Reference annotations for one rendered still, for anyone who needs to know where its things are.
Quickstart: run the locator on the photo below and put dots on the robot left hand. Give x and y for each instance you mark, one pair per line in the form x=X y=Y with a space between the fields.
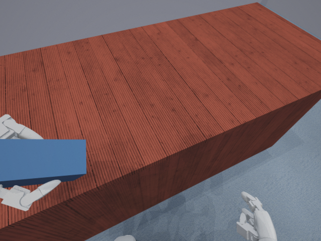
x=19 y=197

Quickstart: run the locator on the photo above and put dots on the table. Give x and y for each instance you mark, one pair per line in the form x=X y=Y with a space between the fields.
x=162 y=108

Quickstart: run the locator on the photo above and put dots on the sponge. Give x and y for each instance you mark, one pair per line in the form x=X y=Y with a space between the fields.
x=26 y=162

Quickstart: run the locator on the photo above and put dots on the robot right hand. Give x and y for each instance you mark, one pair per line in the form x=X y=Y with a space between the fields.
x=259 y=224

